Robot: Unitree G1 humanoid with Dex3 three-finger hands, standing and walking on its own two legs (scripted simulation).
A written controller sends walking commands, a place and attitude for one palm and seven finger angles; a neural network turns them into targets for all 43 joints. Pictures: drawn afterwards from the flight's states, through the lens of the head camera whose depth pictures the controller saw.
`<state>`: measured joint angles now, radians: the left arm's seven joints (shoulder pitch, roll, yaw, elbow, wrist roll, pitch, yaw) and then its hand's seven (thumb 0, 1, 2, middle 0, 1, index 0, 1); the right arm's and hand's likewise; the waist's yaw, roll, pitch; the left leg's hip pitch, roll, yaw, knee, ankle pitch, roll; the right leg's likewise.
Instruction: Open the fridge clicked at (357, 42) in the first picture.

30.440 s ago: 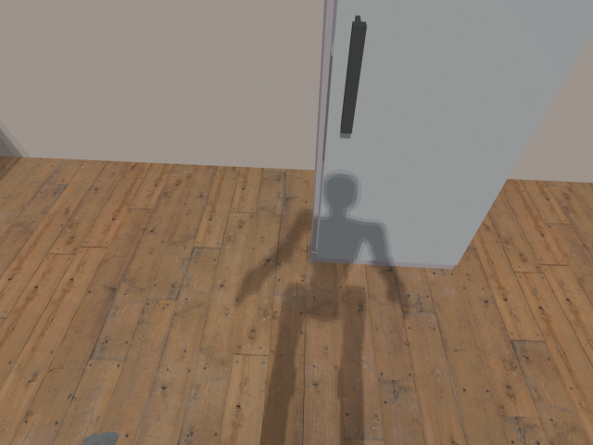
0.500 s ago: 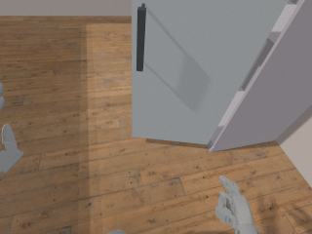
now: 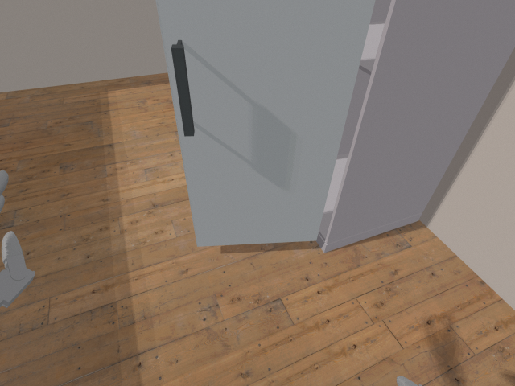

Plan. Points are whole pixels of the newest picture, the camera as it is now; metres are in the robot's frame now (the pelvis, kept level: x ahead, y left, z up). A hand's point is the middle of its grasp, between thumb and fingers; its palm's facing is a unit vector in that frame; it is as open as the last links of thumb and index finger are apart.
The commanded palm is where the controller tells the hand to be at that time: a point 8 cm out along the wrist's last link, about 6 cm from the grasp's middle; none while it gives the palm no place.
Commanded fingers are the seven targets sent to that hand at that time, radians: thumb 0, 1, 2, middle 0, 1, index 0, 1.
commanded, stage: stop stepping back and stand still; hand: left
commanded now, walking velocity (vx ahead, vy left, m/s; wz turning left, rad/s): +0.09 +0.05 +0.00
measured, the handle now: (184, 90) +0.86 +0.20 +0.09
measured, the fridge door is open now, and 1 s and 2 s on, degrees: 73 73 73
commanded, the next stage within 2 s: let the arm hang, fingers relaxed in 0.10 s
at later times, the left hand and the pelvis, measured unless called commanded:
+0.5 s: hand out of the picture +0.06 +0.19 -0.16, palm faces +0.00 -0.98 -0.18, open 7.2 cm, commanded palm none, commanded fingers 0.00 0.90 0.90 -0.20 -0.30 -0.20 -0.30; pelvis +0.00 +0.01 +0.00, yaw +2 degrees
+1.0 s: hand out of the picture +0.09 +0.31 -0.13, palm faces +0.00 -0.93 -0.36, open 7.4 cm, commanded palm none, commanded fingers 0.00 0.90 0.90 -0.20 -0.30 -0.20 -0.30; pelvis +0.02 +0.04 +0.02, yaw +1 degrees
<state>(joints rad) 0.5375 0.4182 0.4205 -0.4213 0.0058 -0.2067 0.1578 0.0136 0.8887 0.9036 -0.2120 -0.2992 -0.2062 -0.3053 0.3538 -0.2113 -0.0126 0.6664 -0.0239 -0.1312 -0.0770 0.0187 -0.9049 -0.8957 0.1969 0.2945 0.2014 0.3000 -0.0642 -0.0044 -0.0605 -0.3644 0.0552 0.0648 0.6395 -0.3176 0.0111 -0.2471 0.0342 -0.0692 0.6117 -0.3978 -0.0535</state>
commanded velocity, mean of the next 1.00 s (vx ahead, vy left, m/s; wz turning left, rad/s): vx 0.00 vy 0.00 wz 0.00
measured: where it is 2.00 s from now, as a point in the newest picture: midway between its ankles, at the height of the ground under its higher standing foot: outside the picture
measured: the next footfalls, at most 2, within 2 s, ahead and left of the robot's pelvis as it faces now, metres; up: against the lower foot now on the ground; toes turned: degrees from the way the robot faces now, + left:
left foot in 0.24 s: +0.09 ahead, +0.14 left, +0.00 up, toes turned +4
